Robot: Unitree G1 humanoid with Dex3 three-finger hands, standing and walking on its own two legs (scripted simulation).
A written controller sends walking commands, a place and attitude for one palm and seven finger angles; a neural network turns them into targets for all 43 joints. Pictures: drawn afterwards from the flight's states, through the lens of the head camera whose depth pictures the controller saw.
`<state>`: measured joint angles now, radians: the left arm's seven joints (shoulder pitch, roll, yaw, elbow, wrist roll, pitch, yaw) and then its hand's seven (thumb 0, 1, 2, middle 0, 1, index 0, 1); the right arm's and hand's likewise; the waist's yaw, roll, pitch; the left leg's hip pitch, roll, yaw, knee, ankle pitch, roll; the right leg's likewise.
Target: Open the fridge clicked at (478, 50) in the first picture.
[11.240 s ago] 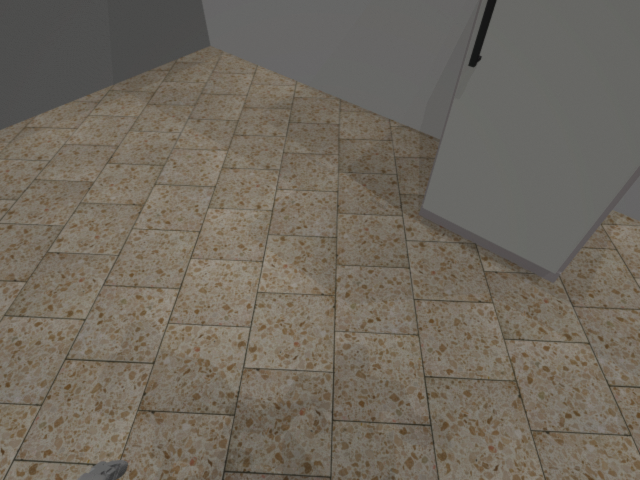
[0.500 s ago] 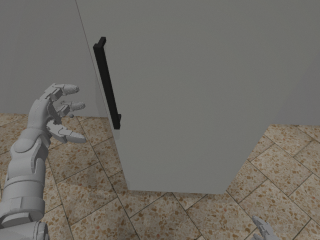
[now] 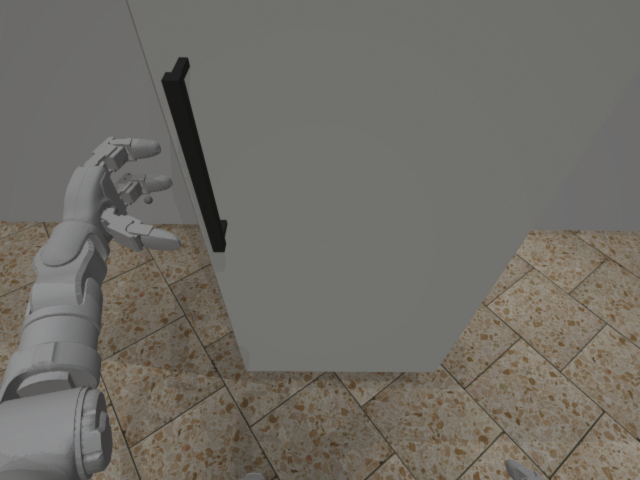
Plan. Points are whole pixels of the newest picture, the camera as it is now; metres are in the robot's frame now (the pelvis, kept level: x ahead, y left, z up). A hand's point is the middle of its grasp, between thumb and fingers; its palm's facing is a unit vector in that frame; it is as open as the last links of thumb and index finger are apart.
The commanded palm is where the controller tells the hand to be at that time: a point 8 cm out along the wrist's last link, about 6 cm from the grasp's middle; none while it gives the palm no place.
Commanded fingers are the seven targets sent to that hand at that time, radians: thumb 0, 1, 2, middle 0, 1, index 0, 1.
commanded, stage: move the hooked fingers beside the handle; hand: left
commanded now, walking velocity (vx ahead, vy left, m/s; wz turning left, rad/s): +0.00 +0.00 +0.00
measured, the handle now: (203, 171) +0.48 +0.17 +0.13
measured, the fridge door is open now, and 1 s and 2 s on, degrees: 0 0 0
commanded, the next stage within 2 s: feel for the door with the fingertips in 0.86 s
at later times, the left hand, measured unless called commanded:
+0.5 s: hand (148, 202) +0.41 +0.22 +0.13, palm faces +0.06 -1.00 +0.00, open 14.0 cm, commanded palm +0.38 +0.27 +0.13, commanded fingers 0.00 -0.50 0.30 -0.30 -1.20 -0.30 -1.20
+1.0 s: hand (150, 200) +0.42 +0.22 +0.13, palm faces +0.05 -1.00 +0.00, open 14.0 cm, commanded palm +0.39 +0.27 +0.13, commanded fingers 0.00 -0.50 0.30 -0.30 -1.20 -0.30 -1.20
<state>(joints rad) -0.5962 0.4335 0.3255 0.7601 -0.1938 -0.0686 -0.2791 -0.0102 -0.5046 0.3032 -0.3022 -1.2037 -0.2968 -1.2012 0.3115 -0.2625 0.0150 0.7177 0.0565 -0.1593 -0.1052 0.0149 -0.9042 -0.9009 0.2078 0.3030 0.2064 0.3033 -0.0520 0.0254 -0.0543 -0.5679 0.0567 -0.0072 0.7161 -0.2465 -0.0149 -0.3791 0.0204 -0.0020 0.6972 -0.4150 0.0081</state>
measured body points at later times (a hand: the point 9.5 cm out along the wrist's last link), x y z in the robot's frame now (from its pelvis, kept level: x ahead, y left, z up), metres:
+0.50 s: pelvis +0.00 +0.00 +0.00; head +0.02 +0.01 +0.45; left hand +0.41 +0.28 +0.13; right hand +0.09 -0.26 -0.10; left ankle +0.07 +0.13 -0.71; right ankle -0.04 -0.13 -0.71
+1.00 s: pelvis -0.01 +0.00 +0.00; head +0.02 +0.01 +0.45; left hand +0.41 +0.28 +0.13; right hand +0.09 -0.26 -0.10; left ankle +0.07 +0.13 -0.71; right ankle -0.04 -0.13 -0.71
